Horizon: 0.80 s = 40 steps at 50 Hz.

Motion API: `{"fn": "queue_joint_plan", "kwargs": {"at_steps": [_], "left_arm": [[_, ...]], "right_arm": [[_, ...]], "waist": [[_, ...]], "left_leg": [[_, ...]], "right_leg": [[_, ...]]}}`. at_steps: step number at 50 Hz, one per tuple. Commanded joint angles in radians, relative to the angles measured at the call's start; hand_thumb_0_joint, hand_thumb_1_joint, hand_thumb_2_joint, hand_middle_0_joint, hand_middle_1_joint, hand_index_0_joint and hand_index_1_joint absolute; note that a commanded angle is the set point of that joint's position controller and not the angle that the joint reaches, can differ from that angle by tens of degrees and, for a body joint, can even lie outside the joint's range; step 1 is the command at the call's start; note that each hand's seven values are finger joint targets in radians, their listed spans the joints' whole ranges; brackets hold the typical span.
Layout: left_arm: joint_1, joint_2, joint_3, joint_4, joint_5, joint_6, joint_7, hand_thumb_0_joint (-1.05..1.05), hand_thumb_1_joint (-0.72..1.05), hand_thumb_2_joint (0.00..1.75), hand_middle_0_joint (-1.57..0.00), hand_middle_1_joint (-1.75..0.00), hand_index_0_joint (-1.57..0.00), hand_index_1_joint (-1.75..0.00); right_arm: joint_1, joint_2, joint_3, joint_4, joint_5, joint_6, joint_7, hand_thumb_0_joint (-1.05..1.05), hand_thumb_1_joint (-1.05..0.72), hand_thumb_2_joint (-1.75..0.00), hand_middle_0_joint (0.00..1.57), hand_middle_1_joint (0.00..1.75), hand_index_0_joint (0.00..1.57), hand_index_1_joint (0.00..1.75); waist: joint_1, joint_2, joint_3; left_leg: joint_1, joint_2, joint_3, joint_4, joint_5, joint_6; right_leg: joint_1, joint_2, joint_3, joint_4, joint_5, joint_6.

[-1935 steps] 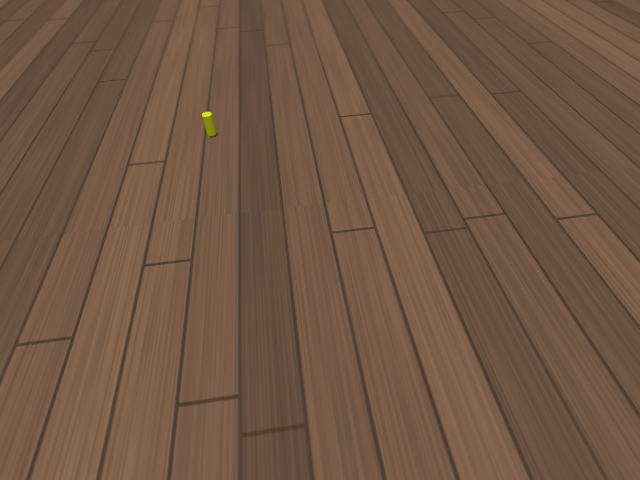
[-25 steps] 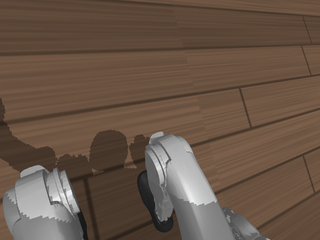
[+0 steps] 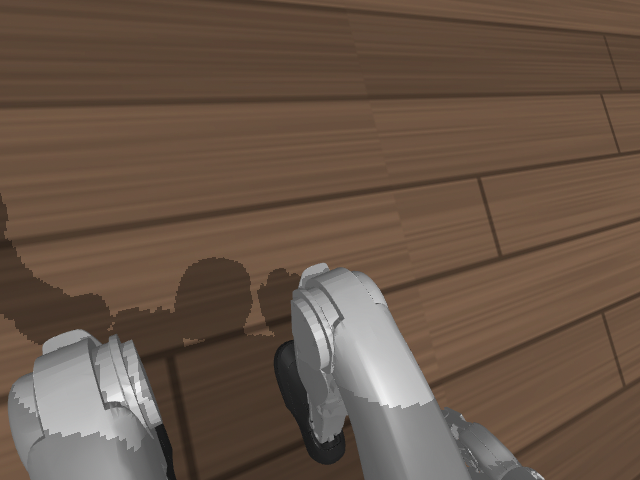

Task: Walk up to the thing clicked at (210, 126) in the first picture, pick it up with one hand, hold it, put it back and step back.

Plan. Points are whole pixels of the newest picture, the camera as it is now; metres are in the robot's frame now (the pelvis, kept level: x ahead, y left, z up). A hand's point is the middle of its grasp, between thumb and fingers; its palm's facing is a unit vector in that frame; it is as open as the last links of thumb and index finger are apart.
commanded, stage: open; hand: left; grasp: from above
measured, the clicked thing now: out of the picture +0.46 +0.35 -0.25
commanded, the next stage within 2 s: withdraw in 0.18 s
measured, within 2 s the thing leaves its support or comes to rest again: neither
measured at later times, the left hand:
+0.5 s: hand out of the picture +0.46 +0.36 -0.19, palm faces -0.38 -0.12 -0.92, open 13.9 cm
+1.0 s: hand out of the picture +0.43 +0.37 -0.05, palm faces -0.50 -0.12 -0.86, open 14.1 cm
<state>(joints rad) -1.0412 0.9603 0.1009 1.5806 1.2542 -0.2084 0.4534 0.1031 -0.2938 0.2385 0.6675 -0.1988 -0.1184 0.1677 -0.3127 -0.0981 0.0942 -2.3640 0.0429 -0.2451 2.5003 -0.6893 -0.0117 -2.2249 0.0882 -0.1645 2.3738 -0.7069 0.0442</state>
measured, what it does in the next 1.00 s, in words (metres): rises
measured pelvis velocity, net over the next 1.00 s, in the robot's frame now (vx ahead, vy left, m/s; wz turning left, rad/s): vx -0.01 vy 0.00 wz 0.09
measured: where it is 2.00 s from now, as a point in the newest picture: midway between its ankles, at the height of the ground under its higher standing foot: (243, 455)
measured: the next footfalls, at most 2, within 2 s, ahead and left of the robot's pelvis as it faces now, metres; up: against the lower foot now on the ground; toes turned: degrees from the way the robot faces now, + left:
none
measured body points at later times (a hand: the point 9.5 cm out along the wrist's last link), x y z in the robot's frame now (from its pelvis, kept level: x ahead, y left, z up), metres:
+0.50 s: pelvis +0.00 +0.00 +0.00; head +0.25 +0.12 +0.35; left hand +0.47 +0.36 -0.14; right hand +0.07 -0.25 -0.08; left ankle +0.07 +0.13 -0.28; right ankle +0.10 -0.12 -0.28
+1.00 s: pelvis -0.01 +0.00 +0.08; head +0.21 +0.10 +0.46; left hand +0.46 +0.37 +0.00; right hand +0.09 -0.27 -0.02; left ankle +0.07 +0.13 -0.28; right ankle +0.10 -0.12 -0.28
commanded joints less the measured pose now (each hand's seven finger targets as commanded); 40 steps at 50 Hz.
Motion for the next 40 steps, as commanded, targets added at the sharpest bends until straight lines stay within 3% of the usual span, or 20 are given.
{"fn": "queue_joint_plan", "kwargs": {"at_steps": [1, 3, 5, 14, 15, 17, 22, 24, 28, 30, 31, 33, 37, 40], "left_arm": [[-0.275, 0.255, 0.016, -0.153, -0.021, 0.0, 0.037, 0.0, -0.44, 0.97, -0.13, -1.02, -0.14, -1.01], [-0.243, 0.256, 0.026, -0.131, -0.025, 0.004, 0.04, 0.0, -0.45, 0.99, -0.12, -1.04, -0.13, -1.03], [-0.256, 0.236, 0.011, -0.122, -0.023, 0.004, 0.037, 0.0, -0.47, 1.02, -0.1, -1.06, -0.11, -1.05], [-0.279, 0.259, 0.014, -0.137, -0.023, -0.007, 0.041, 0.0, -0.47, 1.05, -0.09, -1.09, -0.1, -1.08], [-0.26, 0.238, 0.009, -0.102, -0.02, -0.004, 0.039, 0.0, -0.52, 0.97, -0.06, -1.04, -0.09, -1.02], [-0.298, 0.258, 0.01, -0.157, -0.01, -0.009, 0.041, 0.0, -0.54, 0.98, -0.06, -1.04, -0.08, -1.03], [-0.271, 0.278, 0.044, -0.261, -0.009, 0.016, 0.034, 0.0, -0.54, 0.98, -0.06, -1.04, -0.08, -1.02], [-0.268, 0.284, 0.065, -0.351, -0.024, 0.031, 0.022, 0.0, -0.55, 0.98, -0.06, -1.03, -0.07, -1.02], [-0.238, 0.263, 0.079, -0.507, -0.05, 0.083, -0.039, 0.0, -0.56, 0.99, -0.06, -1.02, -0.07, -1.01], [-0.234, 0.239, 0.068, -0.558, -0.074, 0.113, -0.089, 0.0, -0.56, 0.99, -0.06, -1.0, -0.06, -1.0], [-0.228, 0.19, 0.037, -0.563, -0.08, 0.131, -0.122, 0.0, -0.57, 1.0, -0.06, -1.0, -0.06, -1.01], [-0.235, 0.153, 0.006, -0.546, -0.106, 0.15, -0.188, 0.0, -0.57, 1.0, -0.07, -1.0, -0.06, -1.01], [-0.195, 0.028, -0.095, -0.525, -0.142, 0.152, -0.325, 0.0, -0.54, 1.0, -0.07, -1.0, -0.07, -1.01], [-0.211, 0.02, -0.108, -0.543, -0.167, 0.126, -0.382, 0.0, -0.53, 0.99, -0.08, -1.0, -0.08, -1.0]], "right_arm": [[0.2, -0.295, -0.088, 0.004, 0.004, 0.003, -0.013, 0.0, -0.89, -0.9, 0.2, 0.3, 0.2, 0.3], [0.189, -0.295, -0.09, 0.005, 0.006, 0.007, -0.015, 0.0, -0.89, -0.9, 0.2, 0.3, 0.2, 0.3], [0.195, -0.295, -0.087, 0.006, 0.001, 0.01, -0.014, 0.0, -0.89, -0.9, 0.2, 0.3, 0.2, 0.3], [0.186, -0.304, -0.084, -0.006, 0.007, 0.009, -0.019, 0.0, -0.89, -0.9, 0.2, 0.3, 0.2, 0.3], [0.193, -0.301, -0.087, -0.002, 0.005, 0.005, -0.019, 0.0, -0.91, -0.9, 0.2, 0.3, 0.2, 0.3], [0.199, -0.298, -0.083, 0.001, 0.002, 0.006, -0.018, 0.0, -0.91, -0.9, 0.2, 0.3, 0.2, 0.3], [0.199, -0.289, -0.105, -0.005, 0.011, 0.009, -0.012, 0.0, -0.91, -0.9, 0.2, 0.3, 0.2, 0.3], [0.203, -0.291, -0.13, -0.012, 0.021, 0.013, -0.009, 0.0, -0.91, -0.9, 0.2, 0.3, 0.2, 0.3], [0.22, -0.269, -0.177, -0.022, 0.05, 0.041, 0.003, 0.0, -0.91, -0.9, 0.2, 0.3, 0.2, 0.3], [0.245, -0.27, -0.208, -0.025, 0.073, 0.062, 0.004, 0.0, -0.91, -0.9, 0.2, 0.3, 0.2, 0.3], [0.253, -0.259, -0.218, -0.025, 0.082, 0.075, 0.002, 0.0, -0.91, -0.9, 0.2, 0.3, 0.2, 0.3], [0.272, -0.25, -0.237, -0.012, 0.1, 0.1, -0.011, 0.0, -0.91, -0.91, 0.2, 0.3, 0.2, 0.3], [0.286, -0.233, -0.243, -0.019, 0.119, 0.138, -0.041, 0.0, -0.91, -0.9, 0.2, 0.3, 0.2, 0.3], [0.28, -0.226, -0.231, -0.036, 0.129, 0.15, -0.065, 0.0, -0.9, -0.9, 0.2, 0.3, 0.2, 0.3]], "waist": [[-0.022, 0.485, -0.703], [-0.005, 0.485, -0.701], [-0.029, 0.468, -0.682], [-0.021, 0.474, -0.669], [-0.03, 0.467, -0.643], [-0.024, 0.499, -0.689], [0.016, 0.57, -0.764], [0.043, 0.615, -0.825], [0.096, 0.617, -0.939], [0.097, 0.589, -0.951], [0.084, 0.556, -0.948], [0.08, 0.483, -0.878], [0.053, 0.35, -0.749], [0.054, 0.293, -0.71]], "left_leg": [[0.541, 0.017, 0.109, -0.239, 0.225, 0.026], [0.544, 0.019, 0.109, -0.24, 0.237, 0.023], [0.534, 0.019, 0.106, -0.235, 0.233, 0.026], [0.515, 0.016, 0.104, -0.247, 0.189, 0.024], [0.523, 0.017, 0.103, -0.243, 0.189, 0.022], [0.548, 0.02, 0.104, -0.244, 0.201, 0.022], [0.596, 0.018, 0.118, -0.25, 0.255, 0.016], [0.627, 0.014, 0.126, -0.265, 0.274, 0.012], [0.655, 0.007, 0.148, -0.308, 0.28, 0.019], [0.673, 0.0, 0.155, -0.356, 0.264, 0.023], [0.692, 0.001, 0.149, -0.379, 0.251, 0.025], [0.654, -0.002, 0.155, -0.404, 0.206, 0.035], [0.601, -0.008, 0.153, -0.446, 0.147, 0.048], [0.577, -0.013, 0.151, -0.472, 0.143, 0.05]], "right_leg": [[0.357, 0.031, -0.08, -0.227, 0.311, -0.063], [0.342, 0.032, -0.084, -0.22, 0.316, -0.065], [0.339, 0.032, -0.087, -0.223, 0.316, -0.062], [0.318, 0.03, -0.091, -0.222, 0.273, -0.069], [0.304, 0.029, -0.092, -0.22, 0.273, -0.068], [0.33, 0.033, -0.084, -0.22, 0.286, -0.067], [0.332, 0.029, -0.074, -0.212, 0.326, -0.07], [0.329, 0.022, -0.068, -0.21, 0.333, -0.076], [0.366, 0.018, -0.037, -0.25, 0.334, -0.076], [0.384, 0.011, -0.025, -0.293, 0.315, -0.077], [0.392, 0.014, -0.022, -0.314, 0.302, -0.076], [0.389, 0.015, -0.005, -0.365, 0.266, -0.074], [0.388, 0.011, 0.011, -0.43, 0.207, -0.082], [0.41, 0.001, 0.019, -0.452, 0.196, -0.085]]}}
